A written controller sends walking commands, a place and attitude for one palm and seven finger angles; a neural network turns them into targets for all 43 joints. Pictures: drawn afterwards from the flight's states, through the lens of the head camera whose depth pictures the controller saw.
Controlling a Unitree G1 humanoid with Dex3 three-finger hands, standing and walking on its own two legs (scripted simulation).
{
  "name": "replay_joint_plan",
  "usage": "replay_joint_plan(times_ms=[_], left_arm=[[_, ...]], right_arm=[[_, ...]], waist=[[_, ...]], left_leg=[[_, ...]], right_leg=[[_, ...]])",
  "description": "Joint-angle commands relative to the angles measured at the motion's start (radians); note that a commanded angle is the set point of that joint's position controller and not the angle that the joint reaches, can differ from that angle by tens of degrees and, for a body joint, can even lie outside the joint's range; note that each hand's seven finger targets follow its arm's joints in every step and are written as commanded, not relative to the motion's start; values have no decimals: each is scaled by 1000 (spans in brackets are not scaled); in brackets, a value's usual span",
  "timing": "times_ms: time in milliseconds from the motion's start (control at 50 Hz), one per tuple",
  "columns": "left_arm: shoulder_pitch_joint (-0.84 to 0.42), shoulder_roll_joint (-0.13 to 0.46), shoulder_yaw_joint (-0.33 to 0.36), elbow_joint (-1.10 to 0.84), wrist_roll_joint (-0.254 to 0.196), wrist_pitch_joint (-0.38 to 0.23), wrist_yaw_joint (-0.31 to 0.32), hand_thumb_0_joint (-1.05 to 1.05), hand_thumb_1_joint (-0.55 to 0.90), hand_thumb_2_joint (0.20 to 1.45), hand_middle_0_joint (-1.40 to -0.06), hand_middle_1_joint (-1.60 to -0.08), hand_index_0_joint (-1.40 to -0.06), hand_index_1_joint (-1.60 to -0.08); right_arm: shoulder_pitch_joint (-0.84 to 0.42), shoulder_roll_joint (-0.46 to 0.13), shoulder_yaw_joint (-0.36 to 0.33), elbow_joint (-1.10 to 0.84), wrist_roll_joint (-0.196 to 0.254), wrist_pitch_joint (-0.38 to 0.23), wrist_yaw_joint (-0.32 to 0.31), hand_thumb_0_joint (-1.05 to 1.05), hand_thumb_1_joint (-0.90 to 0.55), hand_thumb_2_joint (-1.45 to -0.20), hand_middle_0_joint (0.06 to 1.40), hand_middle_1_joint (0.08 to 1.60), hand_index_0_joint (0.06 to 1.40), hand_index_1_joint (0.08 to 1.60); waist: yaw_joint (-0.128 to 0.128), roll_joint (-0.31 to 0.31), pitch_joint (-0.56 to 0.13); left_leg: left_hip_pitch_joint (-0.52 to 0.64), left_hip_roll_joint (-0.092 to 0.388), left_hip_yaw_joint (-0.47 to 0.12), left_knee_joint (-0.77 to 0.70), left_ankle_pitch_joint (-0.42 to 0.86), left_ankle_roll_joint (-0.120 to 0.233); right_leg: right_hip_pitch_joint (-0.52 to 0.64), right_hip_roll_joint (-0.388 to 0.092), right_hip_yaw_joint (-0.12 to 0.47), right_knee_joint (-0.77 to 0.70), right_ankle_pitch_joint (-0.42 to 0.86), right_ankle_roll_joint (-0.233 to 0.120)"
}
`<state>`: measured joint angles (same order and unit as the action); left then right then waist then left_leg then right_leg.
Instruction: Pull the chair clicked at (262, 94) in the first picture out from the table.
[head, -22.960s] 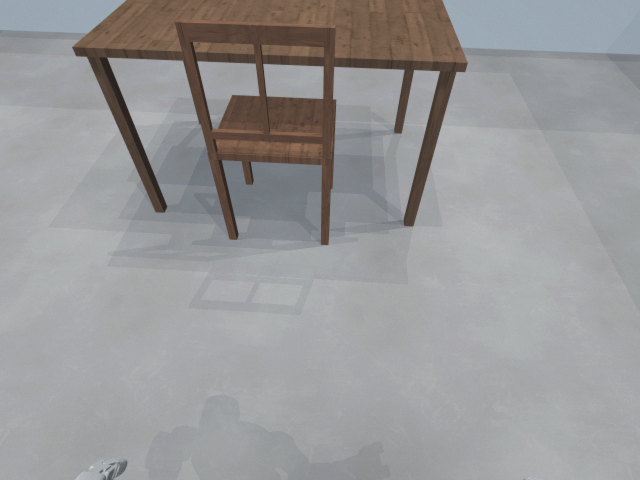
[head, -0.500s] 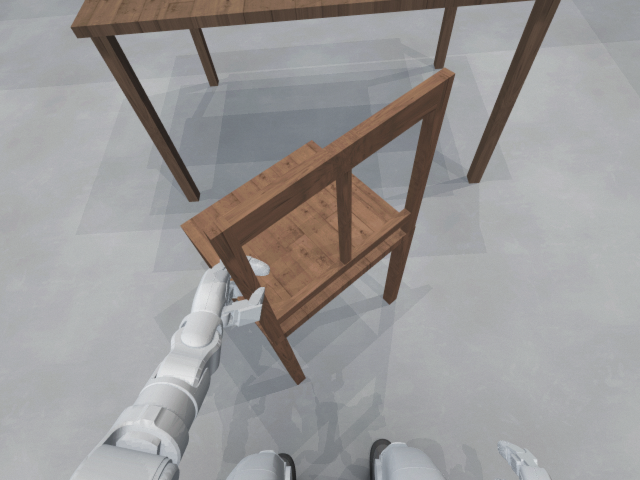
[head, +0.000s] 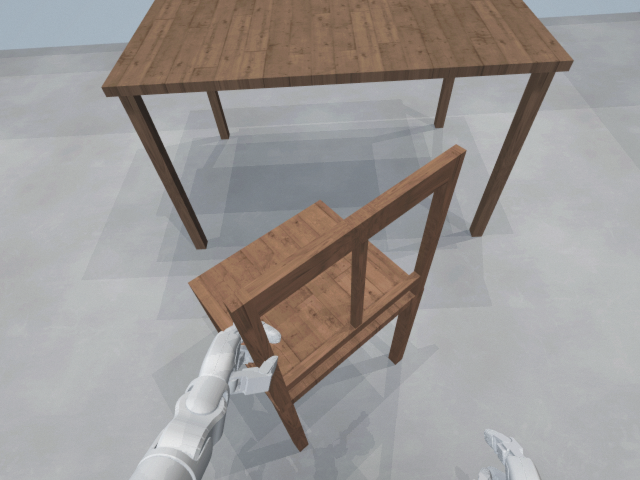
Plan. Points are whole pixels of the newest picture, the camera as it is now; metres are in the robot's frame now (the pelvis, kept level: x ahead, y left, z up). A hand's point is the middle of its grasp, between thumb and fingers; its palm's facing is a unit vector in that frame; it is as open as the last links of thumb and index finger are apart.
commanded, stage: stop walking, hand still on the chair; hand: left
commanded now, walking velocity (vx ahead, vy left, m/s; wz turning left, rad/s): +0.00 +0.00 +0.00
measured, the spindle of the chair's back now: (357, 287) +0.43 -0.03 -0.10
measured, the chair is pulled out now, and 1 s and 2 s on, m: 0.52 0.52 0.52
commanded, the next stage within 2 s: open the thumb and straighten the fingers in 0.28 s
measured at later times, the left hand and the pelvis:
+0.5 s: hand (260, 370) +0.27 +0.11 -0.07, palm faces -0.11 -0.98 -0.17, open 6.2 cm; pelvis +0.01 +0.00 +0.00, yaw +2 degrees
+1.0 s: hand (251, 367) +0.27 +0.13 -0.07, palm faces -0.09 -0.98 -0.16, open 15.9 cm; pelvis +0.00 +0.00 -0.03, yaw +3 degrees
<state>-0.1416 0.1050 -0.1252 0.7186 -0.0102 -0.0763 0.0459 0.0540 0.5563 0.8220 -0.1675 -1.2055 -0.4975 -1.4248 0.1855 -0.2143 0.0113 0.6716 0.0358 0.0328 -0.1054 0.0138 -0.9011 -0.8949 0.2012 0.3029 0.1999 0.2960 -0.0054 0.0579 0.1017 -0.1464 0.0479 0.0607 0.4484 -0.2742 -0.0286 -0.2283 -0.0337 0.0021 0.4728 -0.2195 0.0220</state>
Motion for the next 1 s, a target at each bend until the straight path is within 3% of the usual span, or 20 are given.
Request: replay_joint_plan(times_ms=[0, 240, 300, 360, 380, 400, 440, 460, 500, 520, 560, 580, 600, 720, 760, 840, 860, 880, 900, 980], left_arm=[[-198, 108, 64, -242, -17, -56, 28, 0, 900, 900, -500, -1450, -500, -1450], [-124, 114, 62, -328, -23, -38, 38, 0, 900, 900, -500, -1450, -500, -1450], [-120, 105, 56, -331, -24, -36, 39, 0, 900, 900, -500, -1450, -500, -1450], [-60, 106, 60, -284, -25, -33, 41, 0, 900, 900, -500, -1450, -500, -1450], [-16, 67, -6, -219, -21, 20, 12, 0, 779, 842, -500, -1450, -500, -1450], [-84, 119, 52, -336, -24, 14, 2, 0, 658, 783, -500, -1450, -500, -1450], [-85, 125, 35, -456, -16, 11, -7, 0, 417, 667, -500, -1450, -500, -1450], [-80, 126, 36, -483, -15, 16, -7, 0, 296, 608, -500, -1450, -500, -1450], [-36, 113, 33, -466, -18, 40, -17, 0, 54, 492, -500, -1450, -500, -1450], [-39, 100, 17, -450, -19, 56, -22, 0, -67, 433, -500, -1450, -500, -1450], [-37, 112, 34, -458, -24, 78, -34, 0, -308, 317, -500, -1450, -500, -1450], [-41, 112, 38, -471, -25, 89, -40, 0, -429, 258, -475, -1378, -475, -1378], [-104, 212, 124, -529, -27, 92, -38, 0, -550, 200, -450, -1305, -450, -1305], [-70, 127, 65, -521, -45, 151, -63, 0, -550, 200, -300, -870, -300, -870], [-102, 157, 98, -539, -53, 155, -60, 0, -550, 200, -250, -725, -250, -725], [-137, 150, 75, -594, -37, 155, -58, 0, -550, 200, -150, -435, -150, -435], [-108, 137, 70, -576, -37, 163, -56, 0, -550, 200, -125, -363, -125, -363], [-20, 209, 159, -482, -35, 177, -54, 0, -550, 200, -100, -290, -100, -290], [-13, 177, 131, -500, -38, 182, -62, 0, -550, 200, -75, -218, -75, -218], [-49, 179, 111, -614, -32, 174, -76, 0, -550, 200, 0, 0, 0, 0]], right_arm=[[-31, -116, -40, -135, -10, -34, -9, 0, -900, -900, 200, 300, 200, 300], [-51, -106, -27, -180, -6, -16, -3, 0, -900, -900, 200, 300, 200, 300], [-53, -106, -26, -184, -5, -10, -3, 0, -900, -900, 200, 300, 200, 300], [-51, -107, -26, -178, -5, -7, -4, 0, -900, -900, 200, 300, 200, 300], [-1, -170, -46, -136, 20, -18, 46, 0, -900, -900, 200, 300, 200, 300], [-27, -178, -57, -157, 19, -35, 62, 0, -900, -900, 200, 300, 200, 300], [-29, -167, -56, -177, 16, -70, 88, 0, -900, -900, 200, 300, 200, 300], [-25, -162, -57, -176, 13, -85, 94, 0, -900, -900, 200, 300, 200, 300], [-14, -166, -58, -173, 13, -102, 105, 0, -900, -900, 200, 300, 200, 300], [-7, -171, -58, -176, 12, -108, 108, 0, -900, -900, 200, 300, 200, 300], [-15, -182, -61, -188, 15, -117, 109, 0, -900, -900, 200, 300, 200, 300], [-16, -181, -61, -197, 15, -121, 108, 0, -900, -900, 200, 300, 200, 300], [-11, -191, -63, -197, 17, -122, 103, 0, -900, -900, 200, 300, 200, 300], [-15, -188, -56, -228, 17, -136, 87, 0, -900, -900, 200, 300, 200, 300], [-3, -192, -57, -226, 15, -143, 79, 0, -900, -900, 200, 300, 200, 300], [5, -186, -53, -230, 13, -158, 71, 0, -900, -900, 200, 300, 200, 300], [4, -183, -52, -232, 13, -160, 71, 0, -900, -900, 200, 300, 200, 300], [14, -196, -55, -225, 10, -156, 71, 0, -900, -900, 200, 300, 200, 300], [9, -194, -50, -236, 9, -151, 72, 0, -900, -900, 200, 300, 200, 300], [7, -183, -48, -260, 11, -159, 70, 0, -900, -900, 200, 300, 200, 300]], waist=[[1, -78, -299], [5, -51, -288], [5, -88, -291], [7, -57, -277], [-79, -237, -261], [-50, -270, -303], [-44, -77, -332], [-44, -25, -364], [-50, -55, -358], [-66, -140, -333], [-56, -101, -350], [-51, -74, -370], [-48, -42, -401], [-57, -95, -378], [-56, -103, -395], [-60, -45, -424], [-55, -57, -411], [-39, -111, -385], [-42, -142, -389], [-44, -60, -431]], left_leg=[[123, 82, -68, -19, 392, 43], [99, 69, -65, -35, 336, 38], [96, 69, -67, -32, 329, 38], [82, 64, -66, -38, 277, 38], [-75, 1, -46, -23, 231, 49], [-110, -8, -39, 4, 236, 60], [-117, -33, -36, 37, 226, 55], [-102, -37, -32, 62, 245, 55], [-143, -37, -35, 94, 235, 54], [-176, -35, -46, 103, 210, 57], [-219, -43, -42, 126, 160, 56], [-223, -47, -42, 137, 150, 55], [-216, -47, -42, 141, 142, 56], [-260, -41, -56, 178, 114, 55], [-265, -43, -58, 189, 100, 54], [-239, -41, -67, 206, 127, 52], [-244, -40, -69, 209, 128, 51], [-282, -40, -67, 218, 120, 49], [-306, -45, -61, 220, 105, 51], [-276, -46, -61, 237, 140, 52]], right_leg=[[102, -81, 36, -28, 395, -46], [124, -85, 36, -49, 364, -47], [131, -87, 35, -51, 373, -47], [116, -86, 39, -69, 313, -47], [38, -25, -56, -7, 280, -40], [44, -20, -49, 16, 303, -41], [25, -18, -45, 40, 261, -44], [10, -12, -44, 50, 259, -46], [-32, -2, -50, 72, 241, -43], [-53, 3, -58, 76, 231, -39], [-78, 6, -56, 109, 185, -37], [-87, 6, -56, 121, 168, -38], [-78, 6, -48, 124, 163, -38], [-142, 12, -65, 159, 107, -30], [-141, 11, -64, 170, 100, -27], [-166, 9, -67, 193, 102, -28], [-171, 9, -70, 198, 102, -28], [-174, 13, -70, 206, 106, -30], [-168, 10, -69, 209, 109, -24], [-161, 7, -64, 223, 130, -30]])
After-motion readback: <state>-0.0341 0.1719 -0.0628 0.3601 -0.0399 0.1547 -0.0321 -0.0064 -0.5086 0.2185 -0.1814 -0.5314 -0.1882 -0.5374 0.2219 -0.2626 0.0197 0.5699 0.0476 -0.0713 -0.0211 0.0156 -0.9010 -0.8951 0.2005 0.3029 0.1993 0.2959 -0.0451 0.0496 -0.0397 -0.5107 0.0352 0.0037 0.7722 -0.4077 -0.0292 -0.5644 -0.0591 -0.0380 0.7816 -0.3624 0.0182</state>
